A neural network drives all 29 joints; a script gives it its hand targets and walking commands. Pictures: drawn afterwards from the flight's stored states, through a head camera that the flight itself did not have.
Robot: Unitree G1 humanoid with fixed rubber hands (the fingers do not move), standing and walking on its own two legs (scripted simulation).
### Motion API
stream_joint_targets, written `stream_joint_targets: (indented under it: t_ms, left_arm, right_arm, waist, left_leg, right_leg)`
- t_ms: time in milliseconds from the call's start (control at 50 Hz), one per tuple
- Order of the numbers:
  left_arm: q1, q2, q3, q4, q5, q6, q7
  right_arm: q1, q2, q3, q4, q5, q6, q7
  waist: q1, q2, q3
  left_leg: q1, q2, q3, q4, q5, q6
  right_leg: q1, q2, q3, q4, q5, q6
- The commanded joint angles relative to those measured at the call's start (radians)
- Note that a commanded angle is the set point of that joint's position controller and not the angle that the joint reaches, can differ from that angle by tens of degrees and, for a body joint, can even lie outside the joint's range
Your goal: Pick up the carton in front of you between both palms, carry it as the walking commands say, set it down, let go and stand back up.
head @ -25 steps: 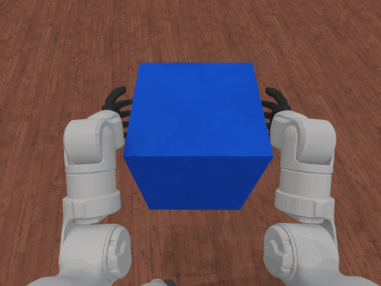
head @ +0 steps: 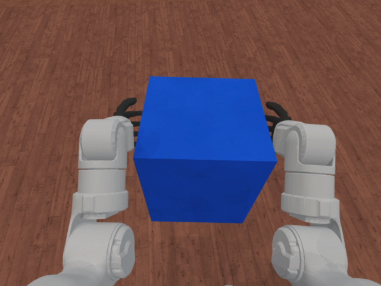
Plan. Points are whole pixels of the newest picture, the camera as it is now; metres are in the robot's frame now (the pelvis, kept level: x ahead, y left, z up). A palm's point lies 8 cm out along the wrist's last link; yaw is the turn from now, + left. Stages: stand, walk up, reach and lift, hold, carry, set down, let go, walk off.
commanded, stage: carry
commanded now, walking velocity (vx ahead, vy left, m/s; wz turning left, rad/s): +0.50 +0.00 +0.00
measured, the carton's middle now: (199, 155) +0.38 +0.00 +0.09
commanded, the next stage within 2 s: none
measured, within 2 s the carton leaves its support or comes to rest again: neither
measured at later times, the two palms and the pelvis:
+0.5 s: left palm (145, 40) +0.67 +0.15 +0.20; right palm (260, 51) +0.64 -0.15 +0.19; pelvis +0.28 +0.03 +0.05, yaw -2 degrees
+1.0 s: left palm out of the picture +0.92 +0.16 +0.25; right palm out of the picture +0.95 -0.13 +0.25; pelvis +0.57 -0.01 +0.09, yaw -1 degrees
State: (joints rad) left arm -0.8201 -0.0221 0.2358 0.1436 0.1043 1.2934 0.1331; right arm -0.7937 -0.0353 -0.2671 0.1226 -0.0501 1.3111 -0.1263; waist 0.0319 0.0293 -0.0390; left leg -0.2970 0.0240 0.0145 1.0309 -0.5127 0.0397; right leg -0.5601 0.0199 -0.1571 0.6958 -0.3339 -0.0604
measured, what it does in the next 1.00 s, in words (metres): climbs: left foot 0.04 m higher, then right foot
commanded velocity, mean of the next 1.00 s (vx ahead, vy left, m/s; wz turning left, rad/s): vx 0.50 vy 0.00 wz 0.00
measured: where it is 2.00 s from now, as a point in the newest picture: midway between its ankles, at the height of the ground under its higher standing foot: (196, 121)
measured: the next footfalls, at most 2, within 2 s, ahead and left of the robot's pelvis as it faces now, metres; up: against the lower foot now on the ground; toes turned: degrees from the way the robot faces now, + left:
left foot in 0.38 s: +0.40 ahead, +0.12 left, +0.04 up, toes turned +5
right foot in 0.78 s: +0.61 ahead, -0.10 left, +0.06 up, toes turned -7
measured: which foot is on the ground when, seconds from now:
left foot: up 0.00-0.36, down 0.38-0.80, up 0.82-1.00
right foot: down 0.00-0.38, up 0.40-0.76, down 0.78-1.00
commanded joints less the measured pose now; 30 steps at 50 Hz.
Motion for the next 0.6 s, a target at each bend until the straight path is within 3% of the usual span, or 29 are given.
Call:
stream_joint_targets:
  t_ms: [0,20,60,140,200,240,300,320,340,360,380,400,420,460,480,520,580]
  left_arm:
    - [-0.762,-1.09,-0.606,-0.121,-0.505,-0.012,-0.249]
    - [-0.813,-1.113,-0.627,-0.17,-0.54,-0.014,-0.252]
    - [-0.85,-1.127,-0.645,-0.241,-0.57,-0.013,-0.247]
    - [-0.824,-1.073,-0.637,-0.281,-0.575,0.005,-0.247]
    - [-0.766,-1.025,-0.624,-0.227,-0.548,0.023,-0.248]
    - [-0.737,-1.009,-0.612,-0.177,-0.527,0.031,-0.251]
    - [-0.71,-1.008,-0.586,-0.092,-0.494,0.032,-0.256]
    - [-0.696,-1.011,-0.575,-0.064,-0.484,0.03,-0.257]
    - [-0.698,-1.017,-0.567,-0.049,-0.48,0.027,-0.258]
    - [-0.699,-1.022,-0.56,-0.041,-0.475,0.024,-0.258]
    - [-0.708,-1.019,-0.554,-0.037,-0.463,0.022,-0.259]
    - [-0.73,-1.038,-0.554,-0.049,-0.456,0.021,-0.26]
    - [-0.769,-1.039,-0.555,-0.074,-0.451,0.015,-0.251]
    - [-0.756,-1.027,-0.531,-0.098,-0.436,0.01,-0.229]
    - [-0.733,-1.021,-0.524,-0.109,-0.426,0.008,-0.217]
    - [-0.705,-1.001,-0.517,-0.141,-0.404,0.007,-0.195]
    - [-0.689,-0.964,-0.526,-0.183,-0.377,0.01,-0.174]
  right_arm:
    - [-0.816,1.109,0.606,-0.096,0.417,-0.02,0.247]
    - [-0.806,1.107,0.594,-0.108,0.403,-0.022,0.232]
    - [-0.772,1.09,0.577,-0.14,0.37,-0.021,0.204]
    - [-0.734,1.031,0.584,-0.182,0.336,-0.013,0.17]
    - [-0.713,0.996,0.594,-0.155,0.324,0.005,0.167]
    - [-0.703,0.996,0.599,-0.114,0.325,0.014,0.176]
    - [-0.696,1.02,0.6,-0.043,0.335,0.016,0.193]
    - [-0.697,1.032,0.598,-0.02,0.342,0.013,0.2]
    - [-0.7,1.049,0.595,0.001,0.352,0.008,0.206]
    - [-0.689,1.057,0.586,0.022,0.365,0.0,0.212]
    - [-0.681,1.064,0.578,0.027,0.377,-0.008,0.217]
    - [-0.722,1.074,0.585,0.012,0.39,-0.021,0.22]
    - [-0.762,1.113,0.599,-0.039,0.421,-0.022,0.225]
    - [-0.875,1.16,0.644,-0.152,0.495,-0.031,0.231]
    - [-0.913,1.175,0.662,-0.2,0.521,-0.034,0.232]
    - [-0.94,1.179,0.672,-0.261,0.545,-0.033,0.231]
    - [-0.906,1.14,0.665,-0.287,0.539,-0.02,0.231]
  waist:
    - [0.059,-0.104,-0.489]
    - [0.044,-0.059,-0.477]
    - [0.021,-0.09,-0.488]
    - [0.028,-0.122,-0.465]
    - [0.042,-0.122,-0.423]
    - [0.044,-0.142,-0.388]
    - [0.029,-0.19,-0.343]
    - [-0.001,-0.209,-0.354]
    - [-0.055,-0.201,-0.393]
    - [-0.114,-0.142,-0.486]
    - [-0.154,0.008,-0.583]
    - [-0.141,0.298,-0.585]
    - [-0.125,0.228,-0.544]
    - [-0.121,0.012,-0.478]
    - [-0.105,-0.015,-0.474]
    - [-0.087,0.029,-0.5]
    - [-0.099,0.07,-0.49]
  left_leg:
    - [-0.534,-0.016,-0.061,0.454,0.064,0.016]
    - [-0.531,0.008,-0.062,0.41,0.094,0.021]
    - [-0.489,0.021,-0.044,0.34,0.121,0.021]
    - [-0.565,0.04,0.004,0.239,0.132,0.001]
    - [-0.589,0.054,0.031,0.073,0.16,-0.016]
    - [-0.538,0.04,0.062,-0.073,0.195,-0.013]
    - [-0.371,-0.025,0.167,-0.257,0.195,0.007]
    - [-0.256,-0.067,0.212,-0.31,0.172,0.02]
    - [-0.069,-0.121,0.263,-0.401,0.21,0.034]
    - [0.209,-0.115,0.22,-0.443,0.243,0.057]
    - [0.457,0.099,-0.161,-0.53,-0.021,0.122]
    - [0.608,0.305,-0.7,-0.684,0.053,0.263]
    - [0.59,0.327,-0.719,-0.687,0.17,0.293]
    - [0.472,0.285,-0.494,-0.579,0.439,0.251]
    - [0.429,0.263,-0.422,-0.581,0.447,0.218]
    - [0.413,0.242,-0.341,-0.611,0.37,0.191]
    - [0.422,0.235,-0.259,-0.639,0.354,0.21]
  right_leg:
    - [0.787,-0.327,0.635,-0.255,0.309,-0.221]
    - [0.735,-0.3,0.547,-0.252,0.312,-0.178]
    - [0.68,-0.272,0.46,-0.289,0.2,-0.137]
    - [0.692,-0.278,0.404,-0.335,0.179,-0.171]
    - [0.704,-0.273,0.343,-0.359,0.23,-0.181]
    - [0.684,-0.257,0.286,-0.365,0.297,-0.166]
    - [0.625,-0.234,0.186,-0.343,0.443,-0.121]
    - [0.594,-0.227,0.143,-0.284,0.598,-0.097]
    - [0.539,-0.207,0.073,-0.144,0.756,-0.061]
    - [0.436,-0.175,0.027,0.036,0.757,-0.013]
    - [0.213,-0.127,0.032,0.292,0.442,0.041]
    - [-0.101,0.051,0.09,0.5,-0.145,0.067]
    - [-0.212,0.019,0.201,0.682,-0.208,0.037]
    - [-0.264,-0.042,0.21,0.74,-0.139,0.014]
    - [-0.253,-0.063,0.213,0.686,-0.1,0.011]
    - [-0.219,-0.067,0.186,0.608,-0.083,0.012]
    - [-0.253,-0.073,0.147,0.463,-0.094,0.024]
